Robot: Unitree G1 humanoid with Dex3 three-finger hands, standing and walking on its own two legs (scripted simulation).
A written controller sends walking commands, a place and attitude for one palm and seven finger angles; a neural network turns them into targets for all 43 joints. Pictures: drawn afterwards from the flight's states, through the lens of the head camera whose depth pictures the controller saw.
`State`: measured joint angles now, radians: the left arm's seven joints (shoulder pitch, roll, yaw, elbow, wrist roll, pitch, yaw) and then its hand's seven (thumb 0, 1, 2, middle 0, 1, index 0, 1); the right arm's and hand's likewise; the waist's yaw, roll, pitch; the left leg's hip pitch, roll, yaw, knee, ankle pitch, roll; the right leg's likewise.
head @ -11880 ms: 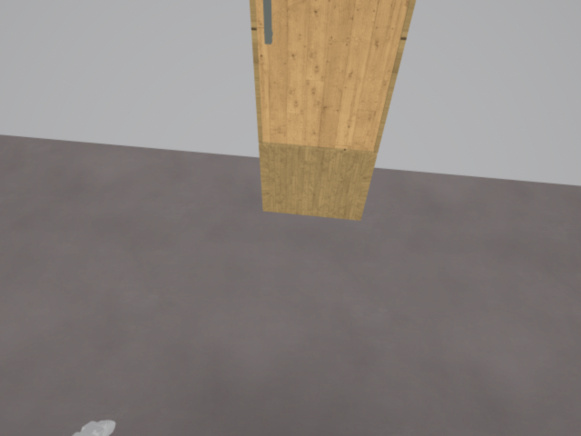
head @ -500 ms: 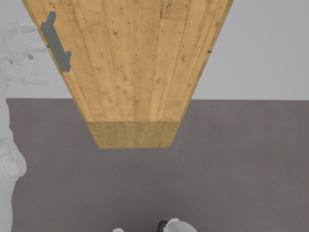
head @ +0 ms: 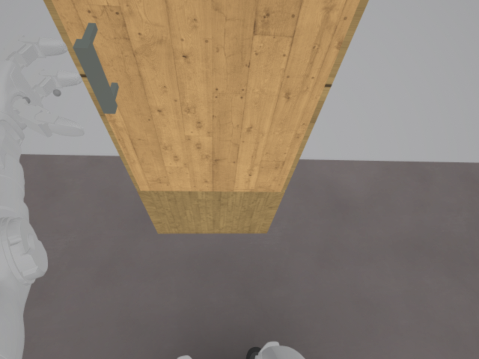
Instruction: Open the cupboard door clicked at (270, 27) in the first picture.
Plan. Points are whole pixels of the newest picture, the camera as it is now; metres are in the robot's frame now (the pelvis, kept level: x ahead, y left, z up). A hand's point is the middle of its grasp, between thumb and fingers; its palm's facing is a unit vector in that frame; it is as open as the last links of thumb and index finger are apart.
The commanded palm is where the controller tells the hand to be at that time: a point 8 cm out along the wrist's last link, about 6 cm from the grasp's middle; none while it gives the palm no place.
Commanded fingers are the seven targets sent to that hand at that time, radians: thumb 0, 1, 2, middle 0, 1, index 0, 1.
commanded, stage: slide the fingers in behind the handle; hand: left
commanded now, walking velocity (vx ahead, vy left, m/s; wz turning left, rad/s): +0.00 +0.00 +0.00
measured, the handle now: (101, 71) +0.55 +0.19 +0.13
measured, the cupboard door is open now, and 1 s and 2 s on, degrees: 0 0 0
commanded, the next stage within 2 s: close the thumb around the handle in 1.66 s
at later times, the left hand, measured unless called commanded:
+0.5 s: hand (85, 92) +0.50 +0.20 +0.14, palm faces -0.07 -1.00 +0.00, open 14.0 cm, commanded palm +0.48 +0.25 +0.13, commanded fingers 0.00 -0.50 0.30 -0.30 -1.20 -0.30 -1.20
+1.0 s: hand (100, 94) +0.50 +0.18 +0.14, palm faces -0.06 -1.00 +0.00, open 14.0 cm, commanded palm +0.47 +0.23 +0.13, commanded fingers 0.00 -0.50 0.30 -0.30 -1.20 -0.30 -1.20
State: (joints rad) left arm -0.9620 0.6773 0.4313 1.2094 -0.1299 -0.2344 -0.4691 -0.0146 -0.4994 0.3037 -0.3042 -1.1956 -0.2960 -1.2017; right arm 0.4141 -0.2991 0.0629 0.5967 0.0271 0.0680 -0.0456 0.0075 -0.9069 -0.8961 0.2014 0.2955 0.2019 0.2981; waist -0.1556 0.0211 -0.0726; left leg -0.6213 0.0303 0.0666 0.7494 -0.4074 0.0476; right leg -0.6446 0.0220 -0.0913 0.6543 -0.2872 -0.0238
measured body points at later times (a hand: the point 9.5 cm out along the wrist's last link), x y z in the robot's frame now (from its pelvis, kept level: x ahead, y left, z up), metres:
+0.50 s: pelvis -0.01 +0.00 +0.00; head +0.09 +0.01 +0.44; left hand +0.50 +0.26 +0.14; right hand -0.01 -0.27 -0.11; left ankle -0.03 +0.08 -0.71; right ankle +0.01 -0.11 -0.71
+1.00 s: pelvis +0.00 -0.01 +0.00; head +0.09 +0.00 +0.44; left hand +0.49 +0.24 +0.14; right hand +0.01 -0.28 -0.11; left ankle -0.03 +0.08 -0.71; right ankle +0.01 -0.11 -0.71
